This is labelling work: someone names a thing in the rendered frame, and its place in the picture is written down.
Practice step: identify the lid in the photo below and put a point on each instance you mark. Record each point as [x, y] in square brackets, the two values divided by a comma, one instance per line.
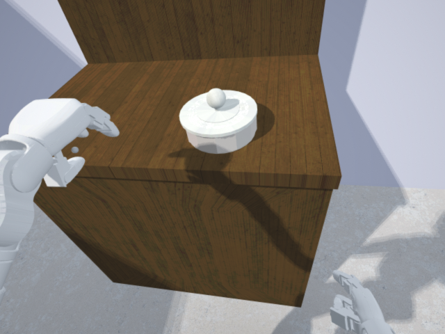
[238, 112]

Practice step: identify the pot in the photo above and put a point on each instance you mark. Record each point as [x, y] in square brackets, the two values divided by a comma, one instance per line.
[225, 144]

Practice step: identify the robot right forearm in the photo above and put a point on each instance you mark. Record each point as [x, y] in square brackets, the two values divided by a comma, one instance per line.
[375, 326]

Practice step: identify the knob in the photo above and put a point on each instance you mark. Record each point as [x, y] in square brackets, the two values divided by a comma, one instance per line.
[216, 98]

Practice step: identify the robot left hand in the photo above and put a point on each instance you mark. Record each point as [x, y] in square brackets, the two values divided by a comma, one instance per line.
[54, 123]

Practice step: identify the table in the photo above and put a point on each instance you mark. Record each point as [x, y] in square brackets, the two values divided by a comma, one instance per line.
[147, 207]

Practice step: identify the robot right hand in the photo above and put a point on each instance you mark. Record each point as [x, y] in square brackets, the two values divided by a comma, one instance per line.
[350, 314]

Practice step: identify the robot left forearm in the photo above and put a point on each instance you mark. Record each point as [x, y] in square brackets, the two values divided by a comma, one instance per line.
[23, 164]

